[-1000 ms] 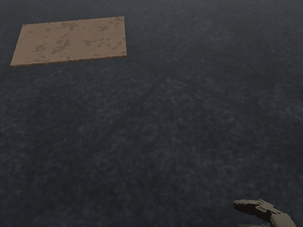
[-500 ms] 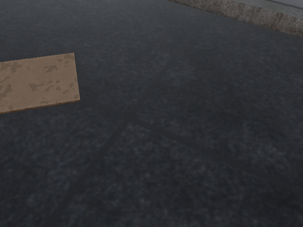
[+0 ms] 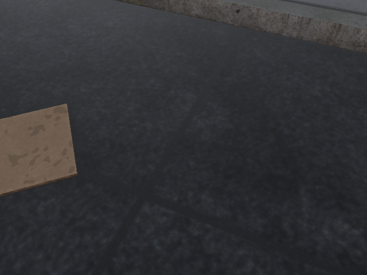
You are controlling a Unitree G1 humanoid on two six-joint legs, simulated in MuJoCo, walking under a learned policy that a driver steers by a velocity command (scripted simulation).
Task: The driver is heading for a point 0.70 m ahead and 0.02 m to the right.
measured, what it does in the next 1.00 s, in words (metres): walks ahead: left foot, then right foot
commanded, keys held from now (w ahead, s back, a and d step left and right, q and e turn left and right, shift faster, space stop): w+e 0.20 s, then w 0.52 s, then w+q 0.18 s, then no key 0.10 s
